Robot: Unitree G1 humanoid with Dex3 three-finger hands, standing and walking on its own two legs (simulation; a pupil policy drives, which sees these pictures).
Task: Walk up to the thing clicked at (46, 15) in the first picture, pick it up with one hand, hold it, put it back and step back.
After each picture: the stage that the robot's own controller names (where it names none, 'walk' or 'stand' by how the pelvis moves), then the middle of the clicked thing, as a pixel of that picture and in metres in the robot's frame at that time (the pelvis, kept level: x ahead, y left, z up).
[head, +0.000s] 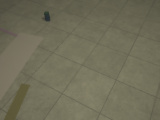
stand; (47, 16) +1.84 +0.49 -0.72
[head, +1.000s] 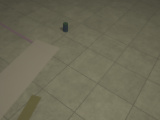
walk; (65, 27) +1.75 +0.21 -0.70
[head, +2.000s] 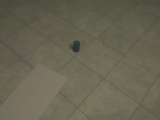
walk; (76, 46) +1.16 +0.07 -0.70
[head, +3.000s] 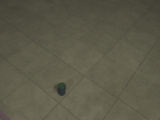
walk; (61, 89) +0.74 +0.13 -0.72
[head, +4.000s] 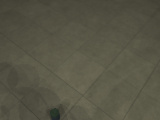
walk; (55, 115) +0.47 +0.19 -0.71
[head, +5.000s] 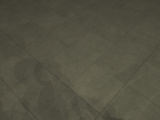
stand; out of the picture +0.35 +0.15 -0.70
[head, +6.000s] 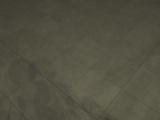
stand; out of the picture +0.32 +0.15 -0.73
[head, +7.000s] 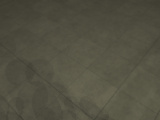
stand; out of the picture +0.32 +0.16 -0.73
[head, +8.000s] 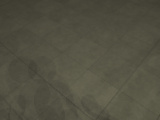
stand; out of the picture +0.31 +0.17 -0.73
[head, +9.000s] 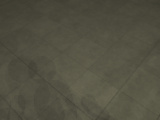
stand; out of the picture +0.31 +0.16 -0.73
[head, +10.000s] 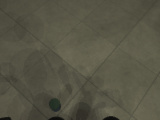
go down; (55, 105) +0.35 +0.15 -0.57
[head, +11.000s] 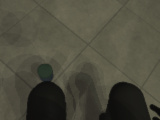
go down; (46, 73) +0.40 +0.18 -0.32
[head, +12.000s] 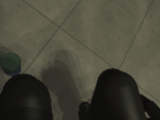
close in; (11, 65) +0.39 +0.21 -0.25
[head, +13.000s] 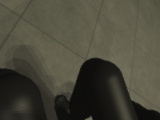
close; out of the picture +0.39 +0.23 -0.22
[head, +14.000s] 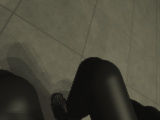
close; out of the picture +0.38 +0.24 -0.22
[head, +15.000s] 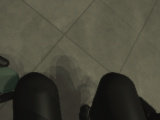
lift; (3, 81) +0.30 +0.25 -0.12
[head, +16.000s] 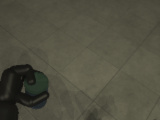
lift; (36, 91) +0.31 +0.16 +0.02
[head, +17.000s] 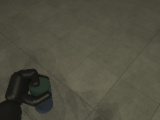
hold; (41, 95) +0.31 +0.16 -0.01
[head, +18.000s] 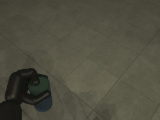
hold; (41, 94) +0.31 +0.17 -0.01
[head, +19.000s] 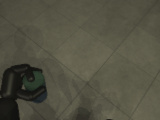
crouch; (36, 88) +0.34 +0.17 -0.07
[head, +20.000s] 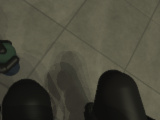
lower; (7, 60) +0.41 +0.22 -0.16
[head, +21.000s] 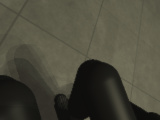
lower; out of the picture +0.38 +0.25 -0.23
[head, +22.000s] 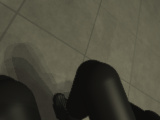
lower; out of the picture +0.38 +0.26 -0.24
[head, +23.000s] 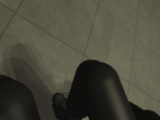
lower; out of the picture +0.38 +0.26 -0.24
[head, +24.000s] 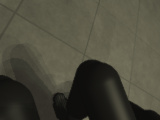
lower; out of the picture +0.38 +0.26 -0.23
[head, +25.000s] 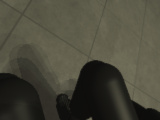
open; out of the picture +0.38 +0.26 -0.23
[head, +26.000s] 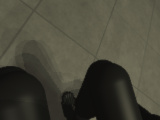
stand; out of the picture +0.39 +0.25 -0.23
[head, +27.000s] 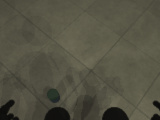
walk; (54, 96) +0.38 +0.18 -0.52
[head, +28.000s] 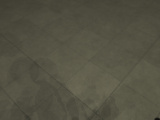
stand; out of the picture +0.34 +0.17 -0.66
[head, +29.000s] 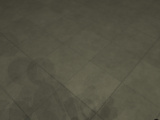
stand; out of the picture +0.34 +0.16 -0.67
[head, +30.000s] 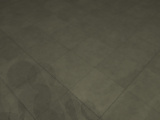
stand; out of the picture +0.36 +0.15 -0.72
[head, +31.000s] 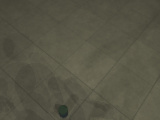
walk; (63, 111) +0.40 +0.12 -0.71
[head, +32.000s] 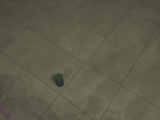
walk; (59, 80) +0.65 +0.19 -0.69
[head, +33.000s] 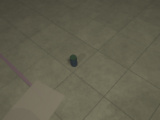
stand; (73, 60) +0.99 +0.18 -0.70
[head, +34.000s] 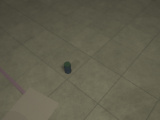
stand; (67, 67) +0.96 +0.18 -0.72
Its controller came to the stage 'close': yes
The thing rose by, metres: 0.70
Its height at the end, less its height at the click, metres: +0.00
